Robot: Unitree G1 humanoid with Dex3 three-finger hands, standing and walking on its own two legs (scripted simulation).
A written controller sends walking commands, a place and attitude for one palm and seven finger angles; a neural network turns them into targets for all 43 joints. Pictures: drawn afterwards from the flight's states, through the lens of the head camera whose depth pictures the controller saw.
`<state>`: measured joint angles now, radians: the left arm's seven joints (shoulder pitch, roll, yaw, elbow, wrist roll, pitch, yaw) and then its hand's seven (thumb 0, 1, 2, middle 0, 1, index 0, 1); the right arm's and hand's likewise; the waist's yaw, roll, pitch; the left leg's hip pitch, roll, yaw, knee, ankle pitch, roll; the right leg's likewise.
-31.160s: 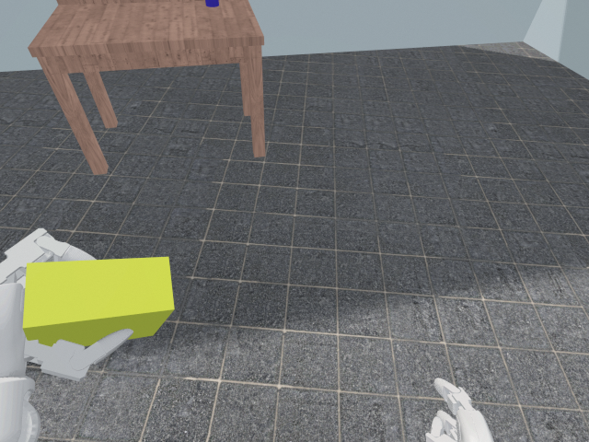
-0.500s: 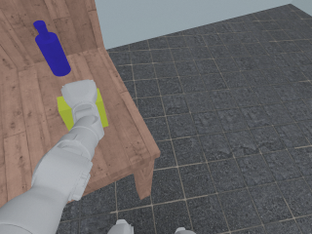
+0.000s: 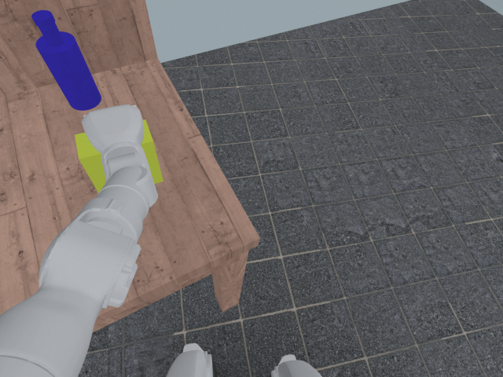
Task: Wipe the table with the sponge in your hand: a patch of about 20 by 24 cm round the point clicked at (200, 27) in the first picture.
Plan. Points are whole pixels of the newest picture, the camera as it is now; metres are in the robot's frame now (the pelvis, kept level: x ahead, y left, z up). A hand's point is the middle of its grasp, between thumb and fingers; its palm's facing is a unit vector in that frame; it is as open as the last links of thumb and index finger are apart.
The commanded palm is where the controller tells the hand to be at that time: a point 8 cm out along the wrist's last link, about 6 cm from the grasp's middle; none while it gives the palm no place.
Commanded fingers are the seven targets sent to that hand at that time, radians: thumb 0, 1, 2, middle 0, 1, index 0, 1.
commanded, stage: wipe back along the third lane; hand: left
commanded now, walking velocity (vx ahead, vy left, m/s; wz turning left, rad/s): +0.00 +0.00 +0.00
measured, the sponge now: (126, 167) +0.49 +0.21 -0.02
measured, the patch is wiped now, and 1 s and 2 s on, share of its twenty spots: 1.00 1.00 1.00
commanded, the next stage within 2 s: none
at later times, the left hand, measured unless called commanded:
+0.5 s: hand (127, 166) +0.46 +0.19 +0.02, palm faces -0.06 +0.01 -1.00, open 9.8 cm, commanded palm +0.41 +0.16 +0.05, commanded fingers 0.00 0.10 1.30 -1.20 -1.60 -1.20 -1.60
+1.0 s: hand (135, 198) +0.40 +0.17 +0.02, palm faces -0.05 -0.01 -1.00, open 9.8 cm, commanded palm +0.35 +0.15 +0.05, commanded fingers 0.00 0.10 1.30 -1.20 -1.60 -1.20 -1.60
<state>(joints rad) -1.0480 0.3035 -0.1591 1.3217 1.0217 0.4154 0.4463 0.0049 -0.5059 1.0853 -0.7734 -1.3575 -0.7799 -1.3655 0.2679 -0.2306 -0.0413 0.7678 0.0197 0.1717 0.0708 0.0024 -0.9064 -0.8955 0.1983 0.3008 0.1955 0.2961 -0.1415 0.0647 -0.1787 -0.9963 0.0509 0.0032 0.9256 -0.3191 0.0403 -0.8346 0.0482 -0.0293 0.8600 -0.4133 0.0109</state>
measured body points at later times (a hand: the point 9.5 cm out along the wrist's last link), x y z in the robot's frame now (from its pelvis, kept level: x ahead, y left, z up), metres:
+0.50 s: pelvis +0.03 -0.01 +0.02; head +0.09 +0.00 +0.47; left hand +0.46 +0.18 +0.08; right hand +0.13 -0.25 -0.11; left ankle +0.06 +0.09 -0.68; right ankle -0.01 -0.14 -0.68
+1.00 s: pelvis +0.04 -0.02 +0.03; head +0.06 -0.02 +0.48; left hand +0.39 +0.16 +0.08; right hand +0.20 -0.25 -0.09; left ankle +0.06 +0.09 -0.68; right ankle -0.01 -0.14 -0.68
